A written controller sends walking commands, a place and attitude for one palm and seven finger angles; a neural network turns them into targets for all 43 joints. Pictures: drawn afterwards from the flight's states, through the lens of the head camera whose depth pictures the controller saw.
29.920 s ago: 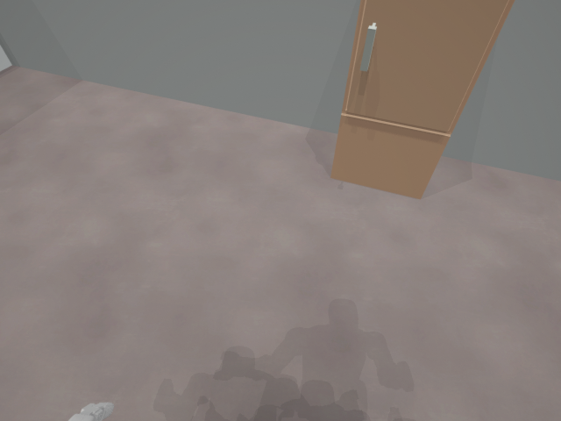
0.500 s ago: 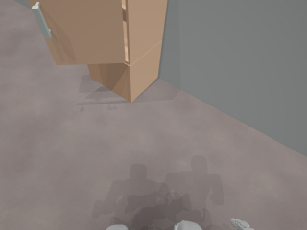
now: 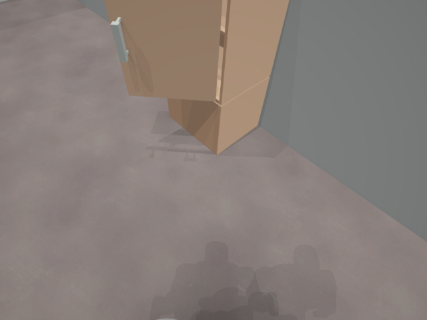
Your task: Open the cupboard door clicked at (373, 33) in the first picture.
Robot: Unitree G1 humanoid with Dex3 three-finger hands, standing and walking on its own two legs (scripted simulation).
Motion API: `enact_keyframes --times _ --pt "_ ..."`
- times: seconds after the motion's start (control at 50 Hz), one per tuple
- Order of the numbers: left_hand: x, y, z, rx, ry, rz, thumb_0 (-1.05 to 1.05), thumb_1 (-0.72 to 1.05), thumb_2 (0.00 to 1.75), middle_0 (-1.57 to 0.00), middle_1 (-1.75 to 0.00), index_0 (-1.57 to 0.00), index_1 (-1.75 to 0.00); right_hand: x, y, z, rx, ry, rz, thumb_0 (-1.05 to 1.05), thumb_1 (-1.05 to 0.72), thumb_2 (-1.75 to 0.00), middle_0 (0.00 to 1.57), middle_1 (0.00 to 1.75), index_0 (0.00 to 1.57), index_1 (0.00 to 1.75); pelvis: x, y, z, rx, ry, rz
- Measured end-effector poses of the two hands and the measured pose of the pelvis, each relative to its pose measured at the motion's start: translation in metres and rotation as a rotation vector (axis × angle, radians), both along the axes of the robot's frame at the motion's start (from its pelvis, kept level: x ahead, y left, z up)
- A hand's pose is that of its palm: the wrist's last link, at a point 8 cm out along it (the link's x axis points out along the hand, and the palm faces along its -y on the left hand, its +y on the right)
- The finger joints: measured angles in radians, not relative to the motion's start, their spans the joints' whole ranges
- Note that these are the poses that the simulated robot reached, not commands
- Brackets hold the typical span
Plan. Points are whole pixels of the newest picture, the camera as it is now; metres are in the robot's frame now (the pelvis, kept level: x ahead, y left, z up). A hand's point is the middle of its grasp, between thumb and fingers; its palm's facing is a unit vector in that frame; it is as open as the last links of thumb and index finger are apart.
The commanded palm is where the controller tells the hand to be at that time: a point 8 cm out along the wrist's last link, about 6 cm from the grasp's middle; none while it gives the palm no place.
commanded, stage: take the last steps up to it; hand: left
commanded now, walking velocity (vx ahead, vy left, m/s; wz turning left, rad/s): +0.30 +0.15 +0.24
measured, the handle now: (121, 39) +1.04 +0.45 -0.05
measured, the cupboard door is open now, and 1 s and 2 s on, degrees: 43 43 43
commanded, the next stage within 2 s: come to a stop and stand still in 1.34 s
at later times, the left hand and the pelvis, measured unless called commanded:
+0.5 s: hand (128, 265) +0.24 +0.21 -0.16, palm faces +0.03 -0.98 -0.20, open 7.4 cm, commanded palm none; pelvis +0.12 +0.03 -0.01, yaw +4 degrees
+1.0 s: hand (93, 295) +0.18 +0.28 -0.18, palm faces +0.25 -0.95 -0.20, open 7.3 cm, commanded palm none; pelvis +0.28 +0.11 -0.01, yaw +8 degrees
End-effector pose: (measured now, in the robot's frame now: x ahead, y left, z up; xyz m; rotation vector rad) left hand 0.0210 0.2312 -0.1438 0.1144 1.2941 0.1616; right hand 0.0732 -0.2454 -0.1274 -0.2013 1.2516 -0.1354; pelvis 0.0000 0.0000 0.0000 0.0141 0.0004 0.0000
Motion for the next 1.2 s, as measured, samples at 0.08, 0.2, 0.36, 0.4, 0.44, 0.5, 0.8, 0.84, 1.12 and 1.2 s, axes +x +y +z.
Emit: enact_keyframes --times 0.08,0.2,0.36,0.4,0.44,0.5,0.8,0.84,1.12,1.2 --pt "-0.016 0.021 -0.018 -0.024 0.06 0.055 0.0 0.9 0.9 -0.21 -0.3 -0.21 -0.3 0.015 0.017 0.0 -0.033 -0.034 0.046 0.0 -0.91 -0.89 0.2 0.3 0.2 0.3 0.008 0.017 -0.01 -0.014 0.005 0.025" --pt "0.014 0.046 -0.007 -0.01 0.064 0.049 0.01 0.91 0.9 -0.2 -0.3 -0.2 -0.3 -0.001 0.039 0.006 -0.035 0.016 0.033 0.0 -0.91 -0.89 0.2 0.3 0.2 0.3 0.028 0.031 0.001 -0.024 0.011 0.043" --pt "0.108 0.053 0.012 0.02 -0.08 0.007 0.0 0.91 0.9 -0.2 -0.3 -0.2 -0.3 -0.033 0.06 -0.001 0.027 0.193 -0.016 0.0 -0.91 -0.89 0.2 0.3 0.21 0.3 0.068 0.036 0.006 -0.02 0.007 0.061" --pt "0.136 0.05 0.015 0.025 -0.109 -0.015 0.0 0.91 0.9 -0.2 -0.3 -0.2 -0.3 -0.037 0.062 -0.005 0.043 0.228 -0.035 0.0 -0.91 -0.89 0.2 0.3 0.21 0.3 0.08 0.035 0.004 -0.012 0.005 0.06" --pt "0.165 0.044 0.016 0.029 -0.138 -0.04 0.0 0.91 0.9 -0.2 -0.3 -0.2 -0.3 -0.038 0.063 -0.01 0.058 0.261 -0.055 0.0 -0.91 -0.89 0.2 0.3 0.21 0.3 0.094 0.032 0.001 -0.004 0.003 0.059" --pt "0.208 0.032 0.016 0.034 -0.192 -0.067 0.0 0.91 0.9 -0.2 -0.3 -0.2 -0.3 -0.034 0.06 -0.02 0.077 0.311 -0.076 0.0 -0.91 -0.89 0.2 0.3 0.21 0.3 0.118 0.026 -0.007 0.006 0.0 0.062" --pt "0.169 0.053 0.021 0.061 0.001 0.162 -0.02 0.95 0.9 -0.21 -0.3 -0.21 -0.3 0.207 0.054 -0.005 0.045 0.053 0.106 0.0 -0.92 -0.89 0.2 0.3 0.2 0.3 0.212 0.04 0.01 0.005 0.013 0.141" --pt "0.155 0.06 0.018 0.049 0.067 0.186 -0.02 0.94 0.9 -0.2 -0.3 -0.21 -0.3 0.246 0.068 -0.001 0.045 0.0 0.144 0.0 -0.92 -0.9 0.2 0.3 0.2 0.3 0.225 0.051 0.009 0.003 0.015 0.143" --pt "0.236 0.127 -0.005 -0.012 0.161 0.194 0.0 0.91 0.9 -0.2 -0.3 -0.2 -0.3 0.365 0.165 -0.003 0.029 -0.109 0.197 0.0 -0.92 -0.89 0.2 0.3 0.2 0.3 0.32 0.129 -0.003 0.0 0.01 0.123" --pt "0.318 0.139 0.005 0.0 0.024 0.135 0.0 0.91 0.9 -0.2 -0.3 -0.2 -0.3 0.354 0.157 -0.004 0.011 -0.032 0.127 -0.01 -0.95 -0.89 0.2 0.3 0.21 0.3 0.347 0.137 0.003 0.009 0.012 0.112"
